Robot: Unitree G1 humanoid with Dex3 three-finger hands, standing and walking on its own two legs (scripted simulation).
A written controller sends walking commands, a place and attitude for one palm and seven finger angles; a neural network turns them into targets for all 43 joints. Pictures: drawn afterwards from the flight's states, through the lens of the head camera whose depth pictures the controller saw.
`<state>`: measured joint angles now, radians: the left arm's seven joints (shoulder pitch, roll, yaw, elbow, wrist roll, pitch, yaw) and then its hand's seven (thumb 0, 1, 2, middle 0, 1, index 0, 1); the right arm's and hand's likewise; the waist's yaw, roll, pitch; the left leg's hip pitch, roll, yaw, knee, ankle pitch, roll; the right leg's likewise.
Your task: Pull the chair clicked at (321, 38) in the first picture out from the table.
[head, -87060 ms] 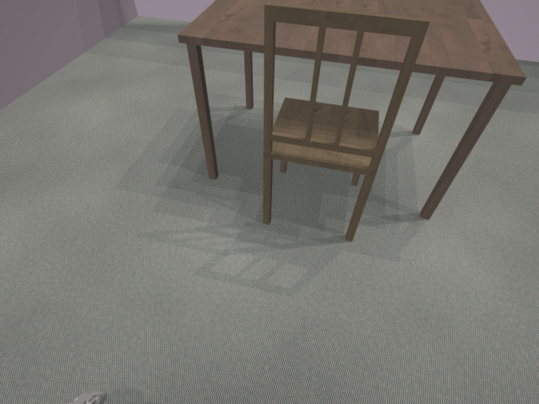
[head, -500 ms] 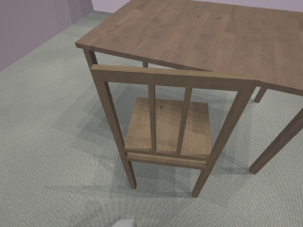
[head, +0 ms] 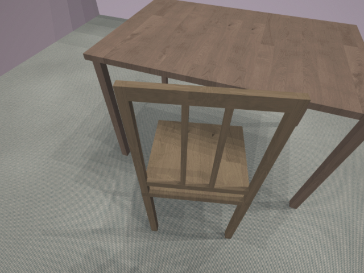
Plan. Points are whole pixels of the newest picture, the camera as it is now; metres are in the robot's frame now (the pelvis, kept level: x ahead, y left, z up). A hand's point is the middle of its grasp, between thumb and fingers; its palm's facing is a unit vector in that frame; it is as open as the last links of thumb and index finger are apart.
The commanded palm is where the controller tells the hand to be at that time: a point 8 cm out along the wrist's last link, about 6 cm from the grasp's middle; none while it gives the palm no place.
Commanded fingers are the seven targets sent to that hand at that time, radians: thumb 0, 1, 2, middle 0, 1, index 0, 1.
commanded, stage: come to a stop and stand still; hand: left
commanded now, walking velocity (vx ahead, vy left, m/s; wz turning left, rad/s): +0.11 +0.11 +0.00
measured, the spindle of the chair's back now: (184, 151) +0.46 +0.03 -0.05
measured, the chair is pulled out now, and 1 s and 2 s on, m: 0.12 0.12 0.12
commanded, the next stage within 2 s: look again from close up in 0.34 s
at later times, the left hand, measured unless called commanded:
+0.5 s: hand out of the picture +0.00 +0.16 -0.17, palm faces +0.02 -0.98 -0.20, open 7.4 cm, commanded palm none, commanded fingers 0.00 0.90 0.90 -0.20 -0.30 -0.20 -0.30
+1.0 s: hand out of the picture +0.05 +0.23 -0.18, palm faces -0.01 -0.98 -0.20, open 7.4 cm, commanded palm none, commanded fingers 0.00 0.90 0.90 -0.20 -0.30 -0.20 -0.30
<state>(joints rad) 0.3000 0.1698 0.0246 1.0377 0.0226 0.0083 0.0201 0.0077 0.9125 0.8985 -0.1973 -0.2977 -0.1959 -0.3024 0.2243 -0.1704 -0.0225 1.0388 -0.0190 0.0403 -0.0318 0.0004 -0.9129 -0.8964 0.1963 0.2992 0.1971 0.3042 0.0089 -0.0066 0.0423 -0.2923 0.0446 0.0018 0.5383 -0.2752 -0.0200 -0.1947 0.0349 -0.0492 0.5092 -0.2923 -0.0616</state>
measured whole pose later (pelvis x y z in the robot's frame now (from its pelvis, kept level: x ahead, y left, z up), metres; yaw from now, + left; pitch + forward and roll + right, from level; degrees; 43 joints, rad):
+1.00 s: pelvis +0.02 +0.05 +0.00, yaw -2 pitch -1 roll +0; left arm 0.27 0.19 0.00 1.04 0.02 0.00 0.04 0.01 0.91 0.90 -0.20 -0.30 -0.20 -0.30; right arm 0.25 -0.17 0.01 1.05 -0.01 -0.03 -0.02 0.00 -0.92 -0.90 0.20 0.30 0.20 0.30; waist 0.01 -0.03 0.02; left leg -0.19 -0.03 0.05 0.48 -0.29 0.05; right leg -0.18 -0.02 0.00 0.49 -0.30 0.01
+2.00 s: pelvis -0.03 +0.00 -0.10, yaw +1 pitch +13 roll -1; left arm 0.49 0.20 0.17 0.07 -0.24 -0.52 -0.24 0.02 0.52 0.73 -0.17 -0.24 -0.16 -0.24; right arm 0.15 -0.27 -0.06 0.47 0.03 -0.26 -0.04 0.01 -0.91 -0.90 0.19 0.30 0.19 0.30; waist 0.03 -0.03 -0.15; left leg -0.93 0.02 -0.05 1.22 -0.52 -0.03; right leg -0.89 0.02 -0.11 1.21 -0.56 -0.07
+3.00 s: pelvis -0.02 +0.05 -0.08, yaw +1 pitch +15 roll -3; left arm 0.32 0.27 0.20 0.04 -0.27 -0.38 -0.30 -0.01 -0.48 0.31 -0.06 -0.08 -0.06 -0.09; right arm 0.22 -0.23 0.03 0.53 0.02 -0.22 -0.05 0.01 -0.90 -0.90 0.20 0.30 0.20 0.31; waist 0.00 0.03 -0.13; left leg -0.91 -0.01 -0.03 1.14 -0.50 0.04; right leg -0.83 0.00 -0.09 1.07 -0.50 0.00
